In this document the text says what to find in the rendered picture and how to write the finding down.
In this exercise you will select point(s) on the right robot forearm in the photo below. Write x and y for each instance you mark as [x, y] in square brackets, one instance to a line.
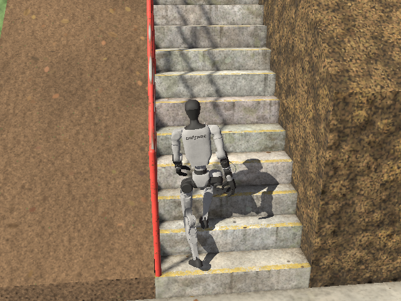
[226, 168]

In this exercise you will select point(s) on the right robot upper arm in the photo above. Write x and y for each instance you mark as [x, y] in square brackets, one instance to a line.
[218, 140]

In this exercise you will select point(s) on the robot torso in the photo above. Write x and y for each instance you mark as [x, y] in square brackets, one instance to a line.
[197, 146]

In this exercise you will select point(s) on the robot right hand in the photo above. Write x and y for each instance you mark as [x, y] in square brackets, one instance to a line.
[231, 188]

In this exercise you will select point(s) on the left robot forearm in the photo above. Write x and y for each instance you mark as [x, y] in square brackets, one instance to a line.
[178, 165]

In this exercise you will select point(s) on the robot right shin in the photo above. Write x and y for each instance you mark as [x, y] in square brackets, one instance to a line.
[207, 199]

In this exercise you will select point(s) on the left robot upper arm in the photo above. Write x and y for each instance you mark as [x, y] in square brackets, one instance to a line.
[176, 135]

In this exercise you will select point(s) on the robot left hand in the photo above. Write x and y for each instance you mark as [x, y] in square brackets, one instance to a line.
[182, 173]

